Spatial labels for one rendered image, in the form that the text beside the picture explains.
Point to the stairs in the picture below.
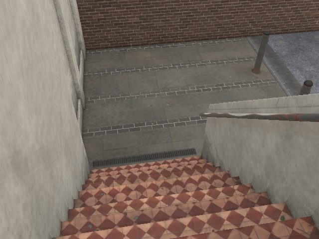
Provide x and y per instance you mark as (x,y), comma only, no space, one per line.
(182,198)

